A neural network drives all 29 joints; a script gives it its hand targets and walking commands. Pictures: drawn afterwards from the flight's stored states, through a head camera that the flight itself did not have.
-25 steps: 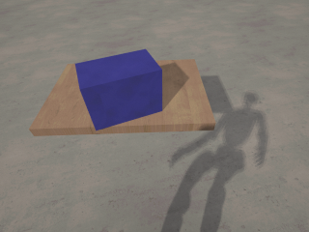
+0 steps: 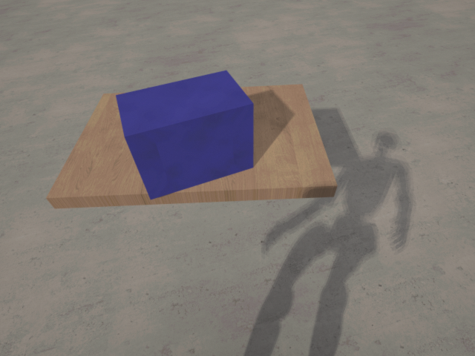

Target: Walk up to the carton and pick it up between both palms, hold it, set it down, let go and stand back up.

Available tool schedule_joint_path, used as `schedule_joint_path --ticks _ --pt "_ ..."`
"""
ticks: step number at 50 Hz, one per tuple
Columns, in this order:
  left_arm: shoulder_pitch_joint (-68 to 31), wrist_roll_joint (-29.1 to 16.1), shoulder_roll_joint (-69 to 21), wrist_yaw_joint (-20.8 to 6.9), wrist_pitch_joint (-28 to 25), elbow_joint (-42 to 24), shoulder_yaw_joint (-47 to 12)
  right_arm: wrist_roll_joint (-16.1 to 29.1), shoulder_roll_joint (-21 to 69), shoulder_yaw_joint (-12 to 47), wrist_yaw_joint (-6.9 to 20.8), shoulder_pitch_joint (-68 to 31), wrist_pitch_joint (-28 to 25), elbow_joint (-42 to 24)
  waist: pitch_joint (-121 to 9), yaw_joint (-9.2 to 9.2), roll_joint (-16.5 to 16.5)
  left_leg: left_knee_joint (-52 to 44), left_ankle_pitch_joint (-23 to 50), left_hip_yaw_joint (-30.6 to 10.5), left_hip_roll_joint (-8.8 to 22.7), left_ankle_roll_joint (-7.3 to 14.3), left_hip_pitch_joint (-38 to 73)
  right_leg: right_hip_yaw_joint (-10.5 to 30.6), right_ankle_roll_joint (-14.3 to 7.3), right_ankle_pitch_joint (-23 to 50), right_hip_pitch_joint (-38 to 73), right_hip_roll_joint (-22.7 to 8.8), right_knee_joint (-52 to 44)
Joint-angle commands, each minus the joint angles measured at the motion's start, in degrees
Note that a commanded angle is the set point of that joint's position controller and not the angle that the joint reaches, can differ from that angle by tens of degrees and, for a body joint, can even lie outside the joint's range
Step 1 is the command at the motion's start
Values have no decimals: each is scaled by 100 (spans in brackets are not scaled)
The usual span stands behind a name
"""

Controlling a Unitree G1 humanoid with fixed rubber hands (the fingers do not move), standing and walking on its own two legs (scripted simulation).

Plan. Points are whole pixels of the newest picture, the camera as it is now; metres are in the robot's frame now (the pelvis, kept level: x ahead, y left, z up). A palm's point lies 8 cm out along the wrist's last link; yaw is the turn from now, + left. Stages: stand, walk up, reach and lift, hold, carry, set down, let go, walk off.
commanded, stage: walk up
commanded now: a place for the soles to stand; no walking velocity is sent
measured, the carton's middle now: (189, 133) +0.70 +0.15 -0.03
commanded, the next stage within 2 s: none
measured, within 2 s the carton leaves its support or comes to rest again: neither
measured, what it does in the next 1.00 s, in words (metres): steps to the left: left foot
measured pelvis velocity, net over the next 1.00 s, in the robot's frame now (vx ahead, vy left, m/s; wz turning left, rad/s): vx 0.05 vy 0.11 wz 0.02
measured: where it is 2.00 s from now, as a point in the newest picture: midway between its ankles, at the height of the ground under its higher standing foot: (213, 355)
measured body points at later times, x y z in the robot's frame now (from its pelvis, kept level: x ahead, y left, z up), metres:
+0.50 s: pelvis +0.01 +0.01 +0.00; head +0.02 -0.01 +0.45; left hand +0.07 +0.34 -0.11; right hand +0.09 -0.30 -0.13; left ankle +0.00 +0.12 -0.73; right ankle +0.05 -0.14 -0.73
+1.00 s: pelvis +0.05 +0.11 -0.02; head +0.06 +0.11 +0.43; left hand +0.09 +0.46 -0.12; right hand +0.14 -0.22 -0.13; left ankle +0.13 +0.20 -0.73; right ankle +0.05 -0.12 -0.72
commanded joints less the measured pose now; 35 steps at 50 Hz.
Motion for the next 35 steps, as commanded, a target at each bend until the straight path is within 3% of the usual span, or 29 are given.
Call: schedule_joint_path --ticks 1,3,4,5,6,7,9,11,12,13,14,15,16,17,19,20,21,22,23,24,25,27,30,32,33,34,35 --pt "-82 78 1500 161 -154 -405 269 -77 -937 -256 -76 -103 -168 -324 -513 -32 -986 -219 -310 -512 132 54 -325 1662 -1104 2511 1039 -1355 -764" --pt "-372 27 1280 130 -128 -481 202 -104 -1055 -361 -90 322 -268 -145 -962 -287 -746 -805 1490 -426 378 139 946 820 -672 3131 526 -925 -210" --pt "-416 -30 1142 119 -113 -552 167 -147 -1235 -408 -113 414 -298 -102 -1067 -297 -398 -862 2152 -668 708 294 1307 392 -441 2649 114 -581 235" --pt "-471 -73 1015 109 -88 -590 108 -154 -1336 -433 -129 301 -299 -131 -978 -252 -110 -1009 2229 -1096 1053 492 1478 87 -275 1822 -355 -261 506" --pt "-504 -88 977 104 -47 -619 89 -156 -1406 -433 -136 99 -282 -201 -698 -180 128 -1222 2076 -1376 1425 741 1409 -228 -174 542 -731 39 630" --pt "-470 -63 1050 106 5 -573 107 -134 -1423 -407 -123 -52 -270 -236 -410 -106 176 -1234 2137 -1410 1690 1001 1166 -409 -163 -935 -712 57 675" --pt "-343 -22 1096 85 42 -518 147 -153 -1412 -422 -114 -252 -234 -317 232 -49 484 -1526 1308 -1371 1688 1062 418 -445 -176 -1638 -671 13 849" --pt "15 10 1119 32 12 -410 164 -120 -1418 -386 -95 -535 -192 -464 510 132 507 -1490 115 -1138 1387 915 -188 -447 -208 -1015 -253 -21 370" --pt "200 24 1064 25 -37 -350 174 -104 -1348 -360 -87 -625 -186 -491 405 232 477 -1196 362 -865 1152 718 -158 -434 -240 -408 105 -26 -150" --pt "231 24 1130 39 -66 -318 185 -70 -1267 -330 -77 -589 -174 -492 203 206 319 -852 792 -606 861 517 23 -235 -277 369 319 -45 -457" --pt "158 40 1249 60 -96 -329 216 -31 -1125 -308 -79 -551 -168 -507 0 123 -56 -480 989 -402 641 362 99 161 -379 1387 431 -292 -515" --pt "175 44 1337 81 -133 -322 247 15 -1053 -317 -68 -393 -157 -505 -313 68 -353 -79 951 -202 383 194 144 755 -582 1858 654 -660 -673" --pt "136 61 1468 107 -158 -346 281 18 -1050 -310 -57 -402 -131 -512 -535 24 -489 92 523 -94 232 87 61 1362 -809 1846 844 -1023 -831" --pt "106 68 1564 133 -149 -335 304 -4 -973 -289 -37 -268 -83 -475 -638 32 -648 124 -414 -120 36 65 -90 1734 -994 1205 918 -1235 -995" --pt "-179 114 1664 120 -85 -395 295 -79 -980 -289 -36 -90 -58 -354 -259 3 -1094 17 -1175 -389 -31 135 -324 2044 -1217 -88 601 -1389 -1297" --pt "-374 96 1602 106 -49 -455 256 -105 -992 -284 -44 31 -91 -241 -72 -80 -1124 -375 -868 -389 54 103 -131 1834 -1130 -233 298 -1305 -1288" --pt "-506 70 1463 91 -30 -548 234 -135 -1036 -292 -42 127 -138 -168 -48 -170 -950 -804 -312 -400 187 125 393 1456 -867 -362 -184 -1100 -1250" --pt "-667 60 1267 71 -33 -566 169 -148 -1143 -332 -45 146 -182 -107 -93 -243 -671 -1093 -19 -503 371 218 799 995 -600 -28 -488 -803 -963" --pt "-698 37 1082 47 -38 -599 139 -173 -1290 -384 -55 213 -234 -96 -254 -267 -352 -1415 90 -923 720 371 936 514 -368 502 -524 -474 -395" --pt "-649 -1 994 35 -37 -559 118 -158 -1335 -378 -64 60 -253 -136 -325 -177 -23 -1658 92 -1259 1045 538 927 140 -239 566 -503 -169 46" --pt "-571 -31 1038 33 -32 -520 115 -118 -1348 -369 -69 -185 -257 -208 -162 -64 36 -1637 294 -1317 1219 679 841 -66 -174 442 -488 -28 116" --pt "-391 -18 1101 32 -31 -484 141 -115 -1379 -334 -82 -402 -231 -294 -81 64 -4 -1372 511 -1066 1187 752 558 -200 -208 167 -202 -59 -40" --pt "-156 24 1241 37 -68 -417 201 -91 -1235 -312 -78 -382 -180 -380 -232 59 -43 -869 144 -476 650 395 316 280 -402 964 283 -356 -399" --pt "-139 45 1453 69 -108 -414 248 -75 -1142 -298 -79 -257 -165 -373 -340 -4 -347 -438 233 -235 379 210 158 865 -653 1551 488 -767 -508" --pt "766 3 1991 44 -194 -347 481 -196 -1391 -458 68 -214 -205 -738 -786 270 -522 610 -911 -106 90 291 -598 1548 -1052 -95 1545 -1099 -630" --pt "1218 20 2163 72 -223 -173 572 -225 -1193 -417 123 -317 -177 -810 -664 485 -1166 1387 -1616 -128 -278 225 -1850 2651 -1418 -1042 2374 -1592 -1252" --pt "1206 54 2251 107 -244 -211 611 -287 -1227 -425 128 -388 -143 -844 -335 515 -1047 1946 -1618 -666 -120 174 -2453 3300 -1671 -1517 2406 -2004 -1564"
